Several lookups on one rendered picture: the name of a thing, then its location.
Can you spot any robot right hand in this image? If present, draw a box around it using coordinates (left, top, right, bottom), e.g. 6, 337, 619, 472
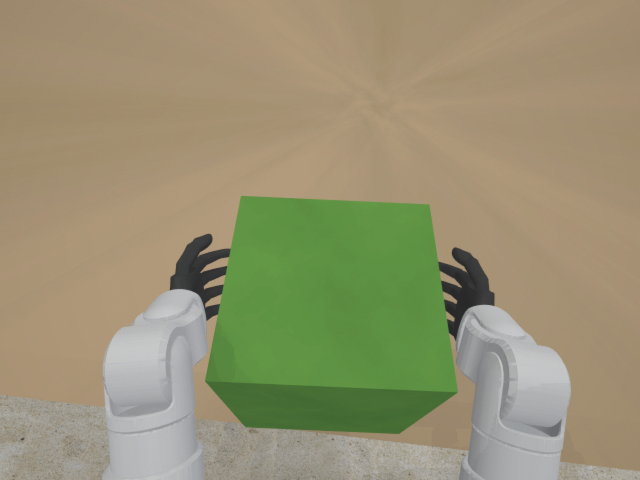
438, 247, 495, 341

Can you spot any robot left hand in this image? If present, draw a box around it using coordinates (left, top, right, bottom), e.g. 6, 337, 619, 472
170, 234, 231, 320

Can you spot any right robot forearm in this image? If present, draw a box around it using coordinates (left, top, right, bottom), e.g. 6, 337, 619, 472
456, 305, 571, 480

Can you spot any carton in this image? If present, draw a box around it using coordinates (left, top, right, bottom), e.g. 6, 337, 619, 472
205, 196, 458, 434

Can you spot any left robot forearm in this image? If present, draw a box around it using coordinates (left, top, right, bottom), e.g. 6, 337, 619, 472
102, 289, 208, 480

